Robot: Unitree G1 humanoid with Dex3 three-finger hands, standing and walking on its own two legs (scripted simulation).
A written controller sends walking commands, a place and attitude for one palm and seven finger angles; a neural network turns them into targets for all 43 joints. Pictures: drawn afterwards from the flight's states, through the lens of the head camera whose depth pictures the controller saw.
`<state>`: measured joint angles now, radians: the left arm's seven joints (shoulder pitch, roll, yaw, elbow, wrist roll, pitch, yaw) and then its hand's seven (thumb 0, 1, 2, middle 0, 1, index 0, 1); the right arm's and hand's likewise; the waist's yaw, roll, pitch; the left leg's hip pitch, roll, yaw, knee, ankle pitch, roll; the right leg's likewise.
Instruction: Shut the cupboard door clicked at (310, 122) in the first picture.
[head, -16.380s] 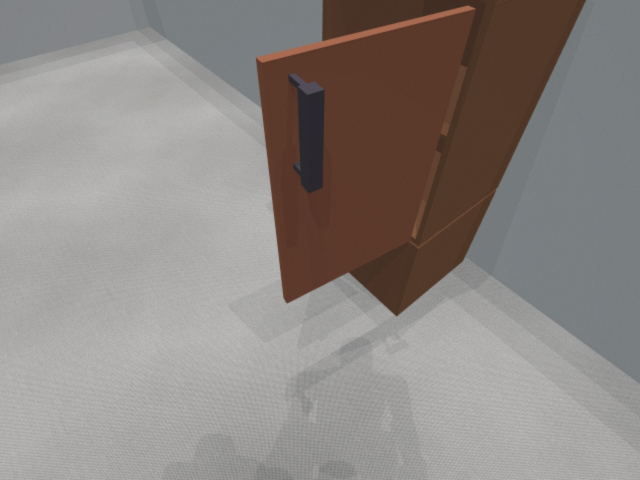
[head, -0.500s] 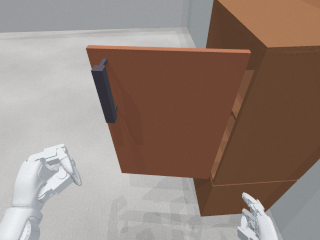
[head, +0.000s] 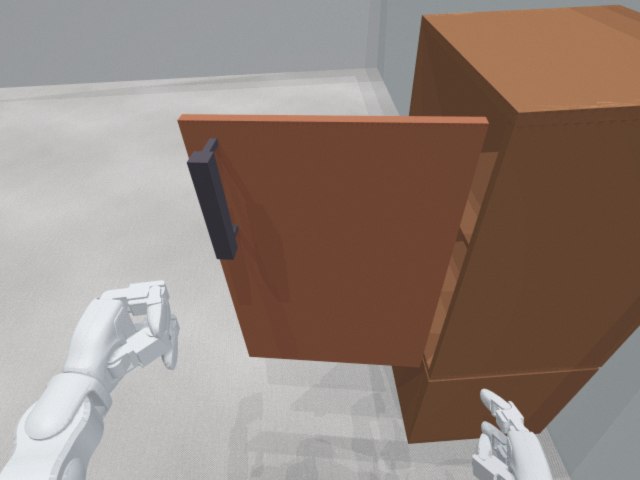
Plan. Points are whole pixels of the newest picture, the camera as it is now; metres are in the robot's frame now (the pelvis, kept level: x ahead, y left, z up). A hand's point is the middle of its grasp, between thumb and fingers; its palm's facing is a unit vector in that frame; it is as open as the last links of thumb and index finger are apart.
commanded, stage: raise the hand and make a fist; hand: left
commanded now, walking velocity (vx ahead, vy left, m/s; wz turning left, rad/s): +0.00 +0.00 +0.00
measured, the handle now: (219, 200) +0.44 +0.18 +0.15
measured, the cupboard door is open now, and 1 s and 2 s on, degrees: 82 82 81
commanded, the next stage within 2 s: bring the fist close to the handle in 0.18 s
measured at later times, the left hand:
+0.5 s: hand (162, 305) +0.25 +0.19 +0.15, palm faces +0.06 -0.99 -0.09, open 3.1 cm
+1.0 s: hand (209, 282) +0.30 +0.16 +0.13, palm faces +0.00 -1.00 -0.06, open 3.1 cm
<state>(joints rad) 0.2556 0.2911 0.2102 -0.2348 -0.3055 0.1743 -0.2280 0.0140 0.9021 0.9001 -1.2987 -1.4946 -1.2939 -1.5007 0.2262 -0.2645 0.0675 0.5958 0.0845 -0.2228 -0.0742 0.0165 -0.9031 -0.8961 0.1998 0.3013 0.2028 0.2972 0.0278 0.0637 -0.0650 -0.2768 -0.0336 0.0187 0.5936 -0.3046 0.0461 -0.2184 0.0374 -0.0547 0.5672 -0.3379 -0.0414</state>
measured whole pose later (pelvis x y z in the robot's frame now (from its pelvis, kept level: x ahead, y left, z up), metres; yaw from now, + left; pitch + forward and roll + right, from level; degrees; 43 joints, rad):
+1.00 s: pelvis +0.01 +0.00 +0.00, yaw +0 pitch -1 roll +0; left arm 0.00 0.24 0.13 -0.06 -0.24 0.16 -0.12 0.02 0.90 0.90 -1.30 -1.50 -1.30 -1.50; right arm 0.20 -0.26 0.06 0.62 0.08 -0.16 -0.06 0.02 -0.90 -0.90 0.20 0.30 0.20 0.30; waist 0.01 0.06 -0.04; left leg -0.25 -0.04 0.02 0.57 -0.31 0.05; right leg -0.20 0.03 -0.05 0.56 -0.35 -0.04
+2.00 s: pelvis +0.00 +0.00 +0.00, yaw +0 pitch -1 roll +0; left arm -0.32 0.29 0.14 0.28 -0.21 0.08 -0.11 0.02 0.90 0.90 -1.30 -1.50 -1.30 -1.50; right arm 0.20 -0.26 0.07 0.64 0.08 -0.09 -0.05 0.01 -0.90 -0.90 0.20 0.30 0.20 0.30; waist -0.02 0.04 -0.02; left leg -0.25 -0.04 0.03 0.55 -0.28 0.05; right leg -0.20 0.03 -0.04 0.53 -0.32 -0.04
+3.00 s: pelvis +0.01 +0.01 +0.00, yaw -2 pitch +8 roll +0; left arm -0.90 0.40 0.23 1.08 -0.17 -0.18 -0.37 0.02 0.90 0.90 -1.30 -1.50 -1.29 -1.50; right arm 0.37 -0.31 0.03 0.70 0.04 -0.09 -0.04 0.01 -0.91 -0.90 0.20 0.30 0.20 0.30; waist -0.14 0.02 -0.05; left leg -0.44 -0.04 0.05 0.62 -0.32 0.06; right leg -0.40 0.03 -0.02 0.62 -0.35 -0.04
